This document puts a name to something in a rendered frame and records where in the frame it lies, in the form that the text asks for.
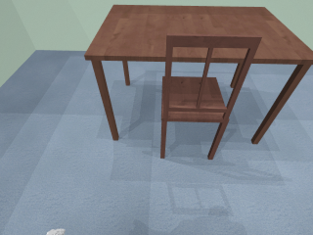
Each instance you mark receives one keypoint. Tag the chair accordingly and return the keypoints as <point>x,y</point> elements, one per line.
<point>198,98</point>

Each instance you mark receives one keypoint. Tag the table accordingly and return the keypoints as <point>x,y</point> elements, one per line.
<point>137,33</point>

